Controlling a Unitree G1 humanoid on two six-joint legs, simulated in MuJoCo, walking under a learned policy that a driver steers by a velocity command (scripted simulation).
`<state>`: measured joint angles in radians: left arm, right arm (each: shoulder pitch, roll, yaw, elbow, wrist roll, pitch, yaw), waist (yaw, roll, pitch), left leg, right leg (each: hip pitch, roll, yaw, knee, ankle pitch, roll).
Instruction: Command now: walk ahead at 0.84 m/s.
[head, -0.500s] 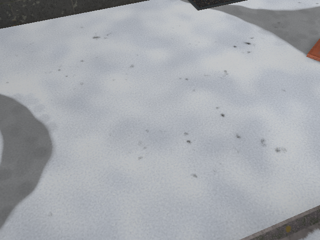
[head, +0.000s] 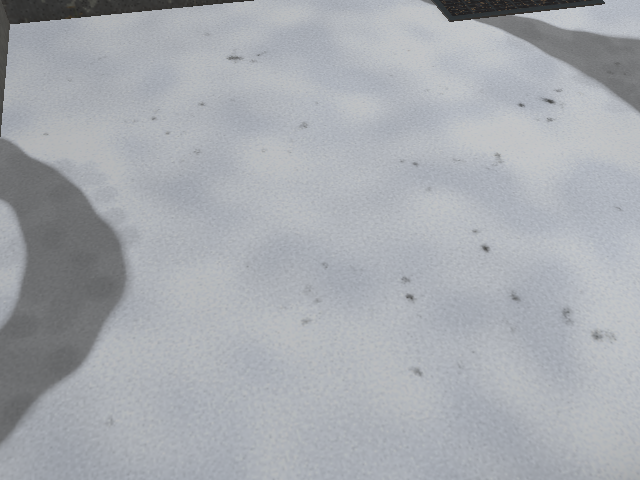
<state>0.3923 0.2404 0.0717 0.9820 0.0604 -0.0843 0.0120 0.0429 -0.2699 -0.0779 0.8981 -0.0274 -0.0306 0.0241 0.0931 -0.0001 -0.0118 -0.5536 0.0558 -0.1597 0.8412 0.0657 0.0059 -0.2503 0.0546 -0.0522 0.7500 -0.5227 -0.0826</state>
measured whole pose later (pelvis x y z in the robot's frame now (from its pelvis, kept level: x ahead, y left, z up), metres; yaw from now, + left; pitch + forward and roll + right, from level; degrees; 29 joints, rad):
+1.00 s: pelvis +0.78 +0.14 -0.29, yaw -1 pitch +0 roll -2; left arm 0.39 0.21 0.04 1.10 -0.03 -0.09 0.03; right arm -0.02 -0.22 -0.04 0.81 -0.01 -0.13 0.00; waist 0.05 0.02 0.09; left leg -0.54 -0.03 -0.03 0.54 0.10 0.04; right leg -0.01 0.05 -0.04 0.66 -0.47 -0.03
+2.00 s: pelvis +0.93 +0.19 -0.28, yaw +49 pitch +3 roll -1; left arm 0.16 0.34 0.11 0.76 -0.03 -0.04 -0.01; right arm 0.23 -0.31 -0.08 0.60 0.03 0.00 0.02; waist 0.02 -0.04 0.02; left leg -0.31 0.00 0.03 0.62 -0.37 0.07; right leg -0.42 -0.12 -0.06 1.02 -0.48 0.00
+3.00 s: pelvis +1.37 +0.60 -0.29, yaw +30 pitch +1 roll +1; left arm 0.20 0.29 0.03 0.79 -0.01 0.01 0.02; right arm 0.15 -0.25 -0.02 0.71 -0.03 -0.09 0.01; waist -0.01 -0.01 0.06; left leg -0.45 -0.06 0.05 0.48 -0.05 0.07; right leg -0.33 0.11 0.10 1.16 -0.58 0.04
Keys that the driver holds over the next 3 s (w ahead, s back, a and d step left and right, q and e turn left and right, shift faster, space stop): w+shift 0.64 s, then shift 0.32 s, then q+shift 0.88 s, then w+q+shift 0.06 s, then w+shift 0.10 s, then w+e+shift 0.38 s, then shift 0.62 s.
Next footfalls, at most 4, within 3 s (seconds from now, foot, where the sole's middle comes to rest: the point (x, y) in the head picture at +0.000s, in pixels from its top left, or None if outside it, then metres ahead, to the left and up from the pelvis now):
0.18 left None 0.17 0.19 -0.89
0.66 right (323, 474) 0.63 0.04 -1.05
0.98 left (269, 344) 0.99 0.23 -1.05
1.44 right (335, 335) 1.05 0.04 -1.05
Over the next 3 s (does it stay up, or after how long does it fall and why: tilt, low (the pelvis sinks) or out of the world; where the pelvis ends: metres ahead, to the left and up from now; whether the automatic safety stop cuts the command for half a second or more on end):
stays up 1.37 0.60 -0.29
